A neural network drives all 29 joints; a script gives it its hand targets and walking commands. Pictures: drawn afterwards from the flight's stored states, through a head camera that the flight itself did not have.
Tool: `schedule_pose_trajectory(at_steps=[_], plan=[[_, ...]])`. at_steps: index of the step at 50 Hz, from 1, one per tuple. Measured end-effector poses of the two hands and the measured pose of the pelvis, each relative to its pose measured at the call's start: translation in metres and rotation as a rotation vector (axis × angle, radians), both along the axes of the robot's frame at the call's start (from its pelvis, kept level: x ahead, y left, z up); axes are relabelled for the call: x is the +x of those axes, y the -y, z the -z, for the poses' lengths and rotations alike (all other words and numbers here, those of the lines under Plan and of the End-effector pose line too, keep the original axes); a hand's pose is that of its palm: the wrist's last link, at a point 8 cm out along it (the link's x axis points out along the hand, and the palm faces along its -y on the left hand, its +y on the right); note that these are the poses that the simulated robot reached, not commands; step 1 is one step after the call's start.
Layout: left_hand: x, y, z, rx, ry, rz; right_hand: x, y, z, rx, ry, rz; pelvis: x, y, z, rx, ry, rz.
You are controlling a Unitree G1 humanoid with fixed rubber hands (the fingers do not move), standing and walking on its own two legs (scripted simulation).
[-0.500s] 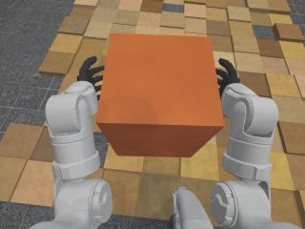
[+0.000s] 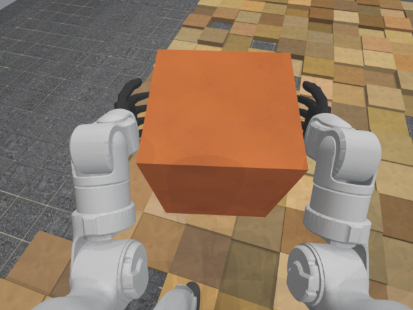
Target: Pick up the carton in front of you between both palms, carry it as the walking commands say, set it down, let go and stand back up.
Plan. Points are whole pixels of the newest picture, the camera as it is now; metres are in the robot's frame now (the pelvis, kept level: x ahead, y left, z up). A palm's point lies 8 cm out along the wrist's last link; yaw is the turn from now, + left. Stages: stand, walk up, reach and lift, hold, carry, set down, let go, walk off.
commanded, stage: carry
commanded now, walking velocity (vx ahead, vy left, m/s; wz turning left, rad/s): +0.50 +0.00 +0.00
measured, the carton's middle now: (218, 144) +0.40 +0.04 +0.10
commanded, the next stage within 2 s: none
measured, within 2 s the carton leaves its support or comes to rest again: neither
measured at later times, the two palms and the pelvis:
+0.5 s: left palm (193, 51) +0.68 +0.13 +0.11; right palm (314, 63) +0.67 -0.17 +0.11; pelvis +0.31 +0.00 -0.01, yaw -1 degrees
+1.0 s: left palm out of the picture +0.97 +0.09 +0.12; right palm (313, 0) +0.98 -0.21 +0.12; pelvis +0.66 -0.06 -0.02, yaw -1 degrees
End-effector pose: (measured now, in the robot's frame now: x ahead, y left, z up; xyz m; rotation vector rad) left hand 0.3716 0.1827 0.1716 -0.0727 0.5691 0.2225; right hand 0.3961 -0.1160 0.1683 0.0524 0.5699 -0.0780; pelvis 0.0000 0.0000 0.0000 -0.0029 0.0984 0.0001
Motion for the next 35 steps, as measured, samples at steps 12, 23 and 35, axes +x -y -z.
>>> schedule_pose_trajectory(at_steps=[12,23,35], plan=[[0.172,0.029,0.023,-0.002,-0.176,0.174,0.121,0.029,0.02,-0.058,-0.177,0.133,0.147,-0.031,-0.002,-0.014,0.002,0.025],[0.287,0.052,0.06,-0.016,-0.178,0.149,0.24,0.052,0.057,-0.041,-0.179,0.133,0.282,-0.009,0.0,0.013,0.003,0.021],[0.432,0.082,0.09,0.054,-0.187,0.087,0.416,0.083,0.094,-0.036,-0.182,0.02,0.444,0.045,0.022,0.03,0.029,0.008]])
